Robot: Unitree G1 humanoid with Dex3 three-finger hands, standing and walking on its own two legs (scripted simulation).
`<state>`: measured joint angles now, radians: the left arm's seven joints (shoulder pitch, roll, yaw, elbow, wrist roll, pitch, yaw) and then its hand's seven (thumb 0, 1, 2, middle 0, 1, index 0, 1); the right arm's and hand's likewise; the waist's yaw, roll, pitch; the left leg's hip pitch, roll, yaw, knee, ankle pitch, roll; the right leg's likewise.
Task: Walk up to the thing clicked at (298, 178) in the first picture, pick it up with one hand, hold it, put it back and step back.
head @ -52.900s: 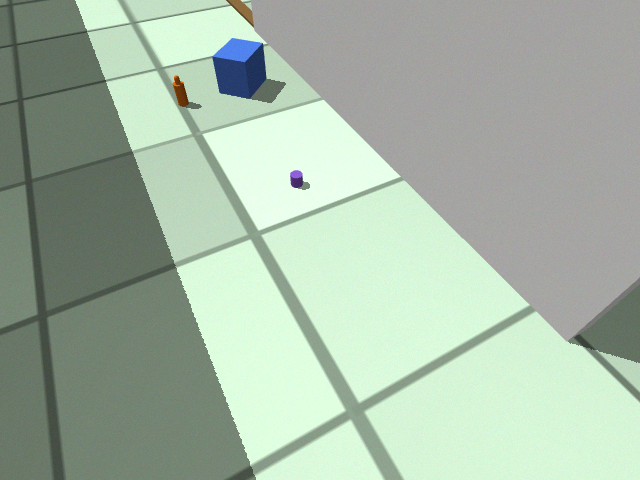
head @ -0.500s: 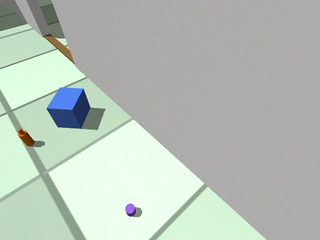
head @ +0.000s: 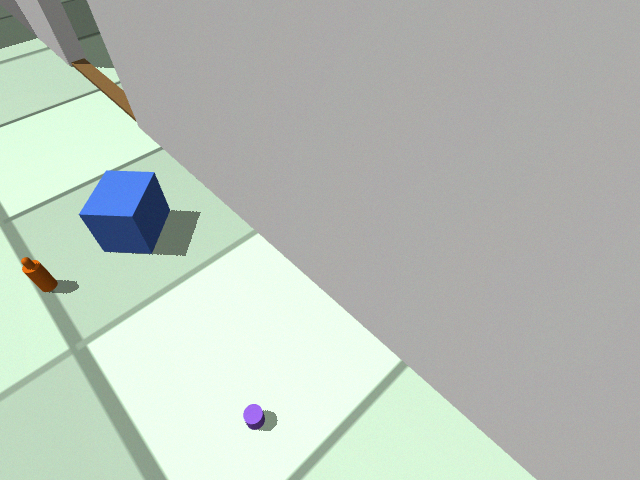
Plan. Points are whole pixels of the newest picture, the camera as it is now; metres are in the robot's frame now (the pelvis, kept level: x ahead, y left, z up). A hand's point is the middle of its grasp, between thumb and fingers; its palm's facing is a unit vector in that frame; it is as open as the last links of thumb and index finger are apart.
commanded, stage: stand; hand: left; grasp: from above
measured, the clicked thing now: (254, 416) +0.40 +0.21 -0.75
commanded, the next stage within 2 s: step back in 1.18 s
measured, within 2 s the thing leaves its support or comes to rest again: neither
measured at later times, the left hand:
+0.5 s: hand out of the picture +0.08 +0.24 -0.15, palm faces +0.01 -0.94 -0.34, open 7.3 cm
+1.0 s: hand out of the picture +0.07 +0.24 -0.16, palm faces -0.01 -0.94 -0.34, open 7.3 cm
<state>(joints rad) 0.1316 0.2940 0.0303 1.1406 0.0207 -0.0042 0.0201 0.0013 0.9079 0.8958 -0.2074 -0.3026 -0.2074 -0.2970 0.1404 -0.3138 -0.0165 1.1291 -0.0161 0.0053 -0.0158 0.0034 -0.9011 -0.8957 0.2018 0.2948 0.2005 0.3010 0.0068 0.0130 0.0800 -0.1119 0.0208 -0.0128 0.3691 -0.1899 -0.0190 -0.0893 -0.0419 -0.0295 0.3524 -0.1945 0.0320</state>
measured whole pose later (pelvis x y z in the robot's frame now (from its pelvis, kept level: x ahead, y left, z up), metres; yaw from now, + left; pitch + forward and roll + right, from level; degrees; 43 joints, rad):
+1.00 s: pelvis +0.00 -0.01 +0.00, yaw +0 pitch -3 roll +0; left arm 0.12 0.33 0.02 1.13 0.01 -0.01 0.01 0.00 0.91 0.90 -0.21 -0.30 -0.21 -0.30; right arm 0.12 -0.33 -0.01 1.14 -0.01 0.00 0.00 0.00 -0.90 -0.90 0.20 0.29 0.20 0.30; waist 0.00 0.01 0.07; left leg -0.10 0.04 -0.01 0.33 -0.18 -0.04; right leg -0.09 -0.02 -0.03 0.34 -0.19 0.01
